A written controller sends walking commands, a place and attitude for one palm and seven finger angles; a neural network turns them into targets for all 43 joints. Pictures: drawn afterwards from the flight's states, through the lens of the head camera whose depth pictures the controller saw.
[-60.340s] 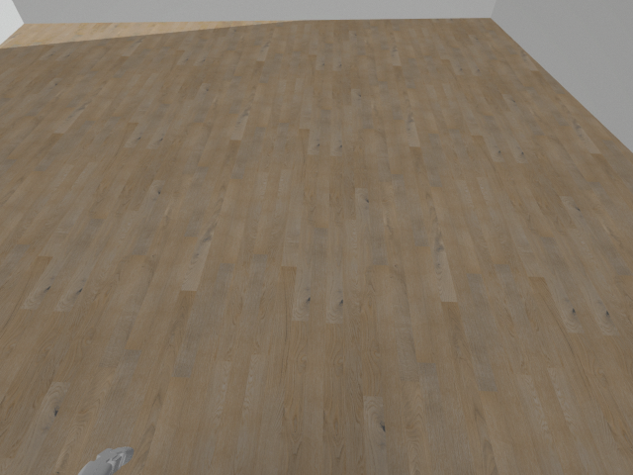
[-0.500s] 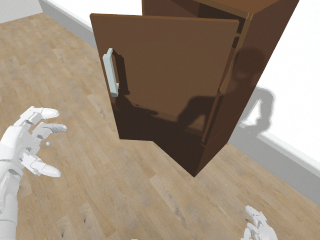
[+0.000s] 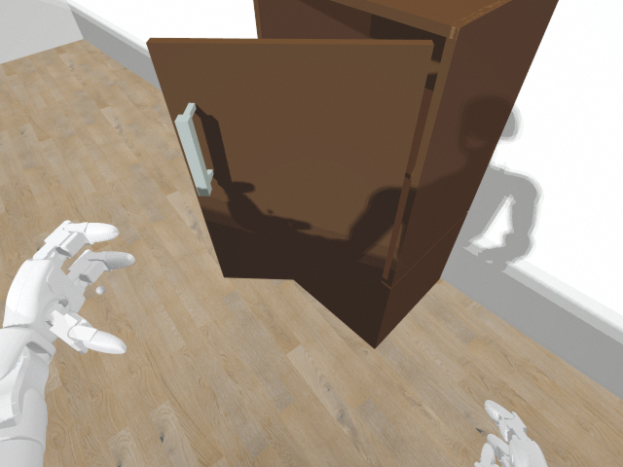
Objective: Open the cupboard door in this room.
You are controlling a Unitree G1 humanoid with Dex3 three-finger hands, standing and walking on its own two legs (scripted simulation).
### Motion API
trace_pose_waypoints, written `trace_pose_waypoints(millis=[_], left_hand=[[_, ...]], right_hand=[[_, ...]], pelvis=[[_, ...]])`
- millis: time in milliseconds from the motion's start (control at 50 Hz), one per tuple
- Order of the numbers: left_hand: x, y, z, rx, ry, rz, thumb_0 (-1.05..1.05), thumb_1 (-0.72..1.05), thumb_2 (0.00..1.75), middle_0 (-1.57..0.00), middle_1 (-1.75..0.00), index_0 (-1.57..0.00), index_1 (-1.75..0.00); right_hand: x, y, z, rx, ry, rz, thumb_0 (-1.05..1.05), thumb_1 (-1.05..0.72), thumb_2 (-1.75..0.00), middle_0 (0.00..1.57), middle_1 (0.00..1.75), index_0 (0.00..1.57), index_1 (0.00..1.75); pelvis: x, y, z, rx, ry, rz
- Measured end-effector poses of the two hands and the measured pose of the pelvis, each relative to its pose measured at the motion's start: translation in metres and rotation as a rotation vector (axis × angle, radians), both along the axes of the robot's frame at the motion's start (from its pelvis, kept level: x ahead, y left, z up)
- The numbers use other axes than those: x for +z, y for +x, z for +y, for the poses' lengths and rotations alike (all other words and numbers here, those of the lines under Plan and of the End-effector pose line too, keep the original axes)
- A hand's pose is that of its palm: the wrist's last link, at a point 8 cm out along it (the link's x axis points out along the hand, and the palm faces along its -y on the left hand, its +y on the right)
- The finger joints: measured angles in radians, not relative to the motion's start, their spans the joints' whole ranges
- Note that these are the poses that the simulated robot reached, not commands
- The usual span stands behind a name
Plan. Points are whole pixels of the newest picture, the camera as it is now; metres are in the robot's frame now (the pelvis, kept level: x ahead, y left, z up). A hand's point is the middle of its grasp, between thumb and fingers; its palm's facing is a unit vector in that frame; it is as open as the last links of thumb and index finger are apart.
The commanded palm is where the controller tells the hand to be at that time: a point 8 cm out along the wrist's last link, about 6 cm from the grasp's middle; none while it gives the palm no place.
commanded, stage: move the hooked fingers beside the handle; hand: left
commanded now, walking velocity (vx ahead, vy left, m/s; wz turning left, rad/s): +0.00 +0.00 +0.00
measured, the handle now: (198, 151) +0.58 +0.24 +0.08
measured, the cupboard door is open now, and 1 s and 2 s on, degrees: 42 42 42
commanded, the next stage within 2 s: none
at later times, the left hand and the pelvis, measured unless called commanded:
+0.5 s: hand (121, 239) +0.38 +0.29 +0.09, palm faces +0.01 -1.00 +0.01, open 14.0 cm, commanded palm +0.35 +0.33 +0.10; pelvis +0.00 +0.02 -0.01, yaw -1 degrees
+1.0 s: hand (147, 200) +0.45 +0.28 +0.09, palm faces +0.01 -1.00 +0.01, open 14.0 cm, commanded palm +0.43 +0.33 +0.09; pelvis +0.00 +0.03 -0.01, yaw -1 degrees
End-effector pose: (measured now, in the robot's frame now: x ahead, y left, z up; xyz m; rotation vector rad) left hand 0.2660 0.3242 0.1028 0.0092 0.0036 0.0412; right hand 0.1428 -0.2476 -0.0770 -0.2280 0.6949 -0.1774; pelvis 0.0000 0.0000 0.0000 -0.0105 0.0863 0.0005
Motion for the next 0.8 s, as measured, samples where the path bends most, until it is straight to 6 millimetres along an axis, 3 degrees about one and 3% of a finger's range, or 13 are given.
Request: trace_pose_waypoints(millis=[140, 380, 560, 800], left_hand=[[-0.009, 0.009, 0.005, 0.022, -0.005, 0.014, -0.01, -0.5, 0.3, -0.3, -1.2, -0.3, -1.2], [-0.007, 0.071, 0.011, -0.043, -0.025, 0.017, -0.01, -0.5, 0.3, -0.3, -1.2, -0.3, -1.2], [-0.01, 0.095, 0.013, -0.037, -0.01, -0.011, -0.01, -0.5, 0.3, -0.3, -1.19, -0.3, -1.2], [-0.013, 0.133, 0.011, -0.032, -0.014, 0.011, -0.01, -0.5, 0.3, -0.3, -1.2, -0.3, -1.2]], right_hand=[[-0.002, -0.004, -0.005, 0.0, -0.024, 0.025, 0.01, -0.9, -0.9, 0.21, 0.3, 0.21, 0.3], [-0.012, -0.039, -0.005, -0.065, -0.05, 0.149, 0.01, -0.9, -0.9, 0.21, 0.3, 0.21, 0.3], [-0.018, -0.068, 0.005, -0.102, -0.048, 0.259, 0.01, -0.9, -0.9, 0.21, 0.3, 0.21, 0.3], [-0.023, -0.075, 0.019, -0.106, -0.046, 0.322, 0.0, -0.9, -0.9, 0.21, 0.3, 0.21, 0.3]], pelvis=[[-0.002, -0.004, -0.001, 0.005, -0.003, 0.003], [-0.005, -0.004, 0.01, -0.007, -0.012, 0.047], [-0.006, 0.001, 0.024, -0.02, -0.017, 0.076], [-0.009, 0.003, 0.033, -0.017, -0.026, 0.105]])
